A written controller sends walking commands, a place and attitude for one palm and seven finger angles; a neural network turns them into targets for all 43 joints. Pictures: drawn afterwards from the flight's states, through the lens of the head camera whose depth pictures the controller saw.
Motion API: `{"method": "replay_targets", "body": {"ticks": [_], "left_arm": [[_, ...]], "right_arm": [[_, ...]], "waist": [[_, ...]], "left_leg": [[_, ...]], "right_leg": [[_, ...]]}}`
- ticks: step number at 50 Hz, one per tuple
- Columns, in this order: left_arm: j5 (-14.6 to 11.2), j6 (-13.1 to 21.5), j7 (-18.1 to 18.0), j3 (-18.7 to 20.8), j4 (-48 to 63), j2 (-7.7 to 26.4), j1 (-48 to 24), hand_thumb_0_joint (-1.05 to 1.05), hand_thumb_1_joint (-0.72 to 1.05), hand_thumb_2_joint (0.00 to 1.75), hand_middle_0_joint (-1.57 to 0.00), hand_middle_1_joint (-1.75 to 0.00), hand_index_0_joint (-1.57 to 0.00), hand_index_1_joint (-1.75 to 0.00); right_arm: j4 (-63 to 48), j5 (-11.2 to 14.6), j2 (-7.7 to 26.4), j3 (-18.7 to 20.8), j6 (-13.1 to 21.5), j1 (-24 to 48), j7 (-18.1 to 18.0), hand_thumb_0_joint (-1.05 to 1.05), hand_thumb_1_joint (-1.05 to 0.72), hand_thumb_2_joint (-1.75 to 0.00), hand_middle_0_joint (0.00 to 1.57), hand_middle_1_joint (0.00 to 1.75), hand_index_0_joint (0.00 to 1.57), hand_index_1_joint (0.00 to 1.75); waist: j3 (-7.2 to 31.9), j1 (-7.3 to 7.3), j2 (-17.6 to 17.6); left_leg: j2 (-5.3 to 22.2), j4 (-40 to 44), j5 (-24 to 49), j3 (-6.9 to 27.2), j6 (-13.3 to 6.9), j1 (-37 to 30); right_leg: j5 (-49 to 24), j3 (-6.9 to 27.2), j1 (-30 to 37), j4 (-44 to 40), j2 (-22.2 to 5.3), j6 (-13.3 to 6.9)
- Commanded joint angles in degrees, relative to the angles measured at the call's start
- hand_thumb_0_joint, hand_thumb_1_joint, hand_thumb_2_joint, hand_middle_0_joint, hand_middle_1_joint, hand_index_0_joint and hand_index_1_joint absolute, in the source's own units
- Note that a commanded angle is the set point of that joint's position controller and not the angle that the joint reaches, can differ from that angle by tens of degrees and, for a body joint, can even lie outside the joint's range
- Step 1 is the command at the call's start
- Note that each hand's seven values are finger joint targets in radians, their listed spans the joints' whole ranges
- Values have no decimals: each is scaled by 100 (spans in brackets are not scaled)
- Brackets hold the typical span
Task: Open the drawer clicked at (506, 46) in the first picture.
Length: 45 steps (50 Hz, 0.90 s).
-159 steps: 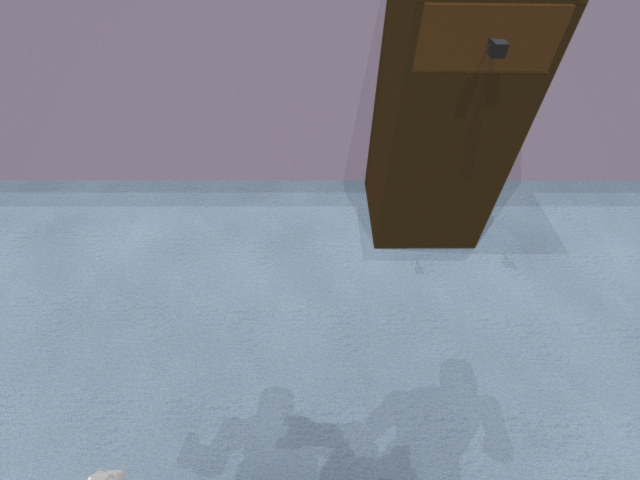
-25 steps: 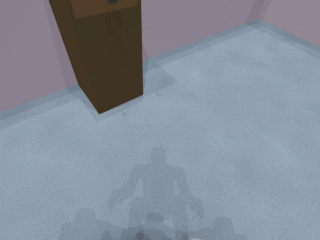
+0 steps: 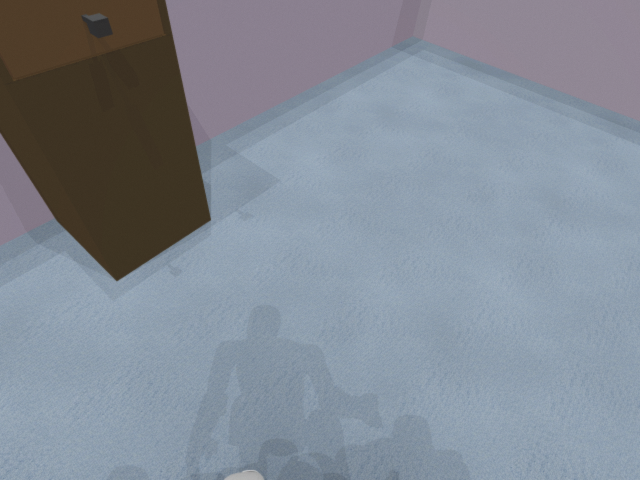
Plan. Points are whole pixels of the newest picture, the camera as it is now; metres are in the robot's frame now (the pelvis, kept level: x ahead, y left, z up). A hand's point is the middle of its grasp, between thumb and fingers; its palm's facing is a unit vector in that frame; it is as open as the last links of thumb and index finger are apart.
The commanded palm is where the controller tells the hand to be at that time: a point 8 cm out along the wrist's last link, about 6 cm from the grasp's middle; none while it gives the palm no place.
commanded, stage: walk to a spot facing it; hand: left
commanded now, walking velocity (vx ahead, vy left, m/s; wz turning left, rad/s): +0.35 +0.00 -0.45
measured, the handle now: (94, 22) +0.98 +0.62 +0.09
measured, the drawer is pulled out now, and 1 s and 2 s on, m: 0.00 0.00 0.00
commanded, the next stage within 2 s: turn to face it in 1.46 s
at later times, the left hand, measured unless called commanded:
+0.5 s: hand (245, 350) +0.34 +0.15 -0.15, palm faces -0.29 -0.95 -0.14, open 7.4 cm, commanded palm none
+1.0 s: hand (271, 302) +0.45 +0.12 -0.17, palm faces -0.26 -0.94 -0.21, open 7.3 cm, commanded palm none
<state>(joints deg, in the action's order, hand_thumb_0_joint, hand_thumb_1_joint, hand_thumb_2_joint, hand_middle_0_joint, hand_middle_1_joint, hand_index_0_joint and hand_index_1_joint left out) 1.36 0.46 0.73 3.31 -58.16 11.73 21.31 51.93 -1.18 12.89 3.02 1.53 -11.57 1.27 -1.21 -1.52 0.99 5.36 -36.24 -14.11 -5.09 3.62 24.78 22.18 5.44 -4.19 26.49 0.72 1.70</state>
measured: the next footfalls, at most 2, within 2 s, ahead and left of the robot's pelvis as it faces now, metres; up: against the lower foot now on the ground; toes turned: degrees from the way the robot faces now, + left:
left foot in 0.02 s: +0.13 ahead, +0.12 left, +0.00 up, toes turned +7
right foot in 0.62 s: +0.34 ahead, -0.15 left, +0.00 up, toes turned -26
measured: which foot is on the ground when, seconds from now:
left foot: up 0.00-0.00, down 0.02-0.62, up 0.64-1.00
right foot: down 0.00-0.02, up 0.04-0.60, down 0.62-1.00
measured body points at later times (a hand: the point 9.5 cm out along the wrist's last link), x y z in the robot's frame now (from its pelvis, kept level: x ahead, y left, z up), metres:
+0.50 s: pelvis +0.18 +0.02 +0.01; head +0.21 +0.02 +0.46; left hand +0.36 +0.20 -0.14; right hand +0.01 -0.15 -0.13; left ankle +0.09 +0.12 -0.73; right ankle +0.26 -0.15 -0.68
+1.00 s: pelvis +0.39 -0.06 +0.01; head +0.39 -0.05 +0.46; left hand +0.46 +0.17 -0.15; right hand +0.40 -0.33 -0.12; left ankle +0.55 +0.03 -0.70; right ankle +0.31 -0.14 -0.73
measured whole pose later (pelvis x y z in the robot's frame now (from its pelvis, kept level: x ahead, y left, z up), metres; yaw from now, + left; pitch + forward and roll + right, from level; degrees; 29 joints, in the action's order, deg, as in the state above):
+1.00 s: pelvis +0.39 -0.06 +0.01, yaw -20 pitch -1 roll -2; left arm 1.3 3.3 -0.4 3.2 -62.8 11.1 19.3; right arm 56.3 -1.6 12.1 3.8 1.8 -8.9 1.1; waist -0.5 -1.1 -0.9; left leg 9.1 -42.0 -11.4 -6.0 2.3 29.4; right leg 17.8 -6.6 -4.8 23.6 1.8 -2.1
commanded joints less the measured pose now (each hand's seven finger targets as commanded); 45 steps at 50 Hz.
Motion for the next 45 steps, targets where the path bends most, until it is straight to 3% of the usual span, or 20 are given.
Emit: {"method": "replay_targets", "body": {"ticks": [1,2,4,5,6,8,12,17,23,25,28,29,30,31,32,33,34,36,38,45], "left_arm": [[-87,137,58,167,607,361,-234,0,90,90,-20,-30,-20,-30],[-37,130,35,191,638,520,-336,0,90,90,-20,-30,-20,-30],[20,135,145,233,590,510,-906,0,90,90,-20,-30,-20,-30],[52,101,191,228,518,427,-815,0,90,90,-20,-30,-20,-30],[54,53,211,217,399,315,-576,0,90,90,-20,-30,-20,-30],[63,-63,192,221,302,176,-339,0,90,90,-20,-30,-20,-30],[100,-122,182,223,413,97,-689,0,90,90,-20,-30,-20,-30],[94,-121,195,155,585,15,-1450,0,90,90,-20,-30,-20,-30],[62,-33,187,55,758,-135,-2391,0,90,90,-20,-30,-20,-30],[41,7,169,48,757,-135,-2381,0,90,90,-20,-30,-20,-30],[64,107,117,94,484,18,-1549,0,90,90,-20,-30,-20,-30],[88,181,89,152,229,185,-695,0,90,90,-20,-30,-20,-30],[108,250,29,272,-52,667,197,0,90,90,-20,-30,-20,-30],[48,291,-77,408,-205,1283,891,0,90,90,-20,-30,-20,-30],[-99,254,-109,431,-237,1545,872,0,90,90,-20,-30,-20,-30],[-86,260,-113,401,-88,1381,387,0,90,90,-20,-30,-20,-30],[-94,262,-135,300,-1,985,-89,0,90,90,-20,-30,-20,-30],[-49,348,-170,147,-2,490,-546,0,90,90,-20,-30,-20,-30],[-5,407,-167,75,-41,311,-620,0,90,90,-20,-30,-20,-30],[-5,444,-105,60,-127,463,-306,0,90,90,-20,-30,-20,-30]], "right_arm": [[239,-105,1786,409,244,-2118,-219,0,-90,-90,20,30,20,30],[259,-92,1595,320,204,-1907,-248,0,-90,-90,20,30,20,30],[140,-52,927,170,236,-1108,-254,0,-90,-90,20,30,20,30],[150,-57,645,87,282,-900,-255,0,-90,-90,20,30,20,30],[197,-32,484,58,330,-706,-280,0,-90,-90,20,30,20,30],[290,-12,370,51,379,-785,-295,0,-90,-90,20,30,20,30],[525,4,229,76,428,-1208,-306,0,-90,-90,20,30,20,30],[830,-1,175,57,423,-1686,-300,0,-90,-90,20,30,20,30],[1182,-75,152,0,353,-2241,-298,0,-90,-90,20,30,20,30],[1215,-90,228,19,324,-2197,-295,0,-90,-90,20,30,20,30],[1215,-65,372,62,287,-2121,-296,0,-90,-90,20,30,20,30],[1180,-25,456,70,280,-1963,-282,0,-90,-90,20,30,20,30],[1098,54,349,65,292,-1905,-206,0,-90,-90,20,30,20,30],[863,137,-57,0,318,-1929,-208,0,-90,-90,20,30,20,30],[689,128,-17,4,305,-1434,-230,0,-90,-90,20,30,20,30],[646,87,-70,39,289,-1330,-232,0,-90,-90,20,30,20,30],[655,46,-30,68,252,-1109,-230,0,-90,-90,20,30,20,30],[781,-35,-246,39,125,-1151,-205,0,-90,-90,20,30,20,30],[883,-60,-365,17,19,-1482,-176,0,-90,-90,20,30,20,30],[327,-53,-149,38,43,-126,23,0,-90,-90,20,30,20,30]], "waist": [[921,930,-2383],[880,847,-2221],[-307,590,-1045],[-459,401,-809],[-397,201,-803],[-293,91,-941],[-330,163,-500],[-598,322,-584],[-867,624,-702],[-795,574,-860],[-190,173,-841],[320,-257,-755],[1007,-643,-234],[1657,-737,889],[1478,-692,598],[1219,-488,716],[528,-289,293],[-53,135,-239],[-35,382,207],[-466,150,688]], "left_leg": [[2221,2011,-1511,2838,-723,-3634],[2546,2614,-2618,3562,-837,-3160],[2081,2803,-2546,2553,-873,-1734],[1806,2791,-1939,1909,-731,-1377],[1633,2710,-1371,1298,-630,-1323],[1408,2709,-667,560,-587,-1266],[1400,2746,146,176,-747,-1800],[1468,2729,930,-205,-952,-2350],[1489,2490,2020,-663,-986,-2712],[1533,2246,2583,-859,-960,-2866],[1465,932,4868,-1160,-817,-2937],[1296,-139,4930,-1339,-621,-2645],[1109,-1535,3598,-1344,-418,-1296],[131,-3456,-1379,-1150,-131,618],[-1,-4414,-1972,-302,-216,1229],[213,-4715,-1439,201,-221,1362],[440,-4546,-962,298,-222,1423],[636,-3754,-518,297,-219,818],[616,-3115,-378,155,-138,495],[480,-1029,384,-34,-78,555]], "right_leg": [[1093,-596,-3068,3362,377,-254],[1031,-196,-3396,4309,129,-292],[11,-307,-3515,4811,-422,-321],[-345,-354,-3289,4701,-544,-285],[-597,-420,-3112,4602,-587,-237],[-958,-460,-3055,4561,-592,-149],[-1411,-524,-3614,4190,-713,-27],[-1547,-785,-4006,3151,-853,28],[-1307,-1228,-3629,1769,-640,-193],[-1079,-1333,-3310,1372,-515,-338],[-735,-1753,-1885,842,19,-628],[-1131,-1828,-700,390,154,-714],[-1523,-1039,1147,372,-534,-974],[-2476,1755,2622,48,-2315,-1706],[-3182,2304,2297,-554,-2692,-2046],[-2406,2116,1684,-757,-2604,-1875],[-1892,1688,814,-952,-2388,-1691],[-1814,639,-631,-1243,-1870,-1336],[-1927,20,-1091,-1350,-1555,-1198],[-1076,-106,-1054,-1569,-1343,-1145]]}}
